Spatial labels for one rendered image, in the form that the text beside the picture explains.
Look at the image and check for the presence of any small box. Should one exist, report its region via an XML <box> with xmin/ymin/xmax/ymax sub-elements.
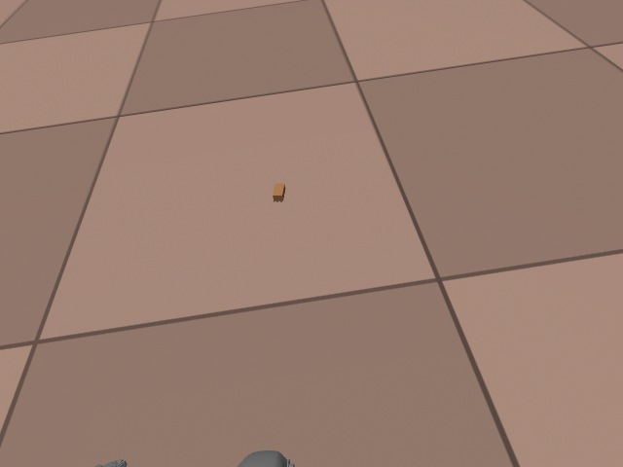
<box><xmin>273</xmin><ymin>184</ymin><xmax>285</xmax><ymax>200</ymax></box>

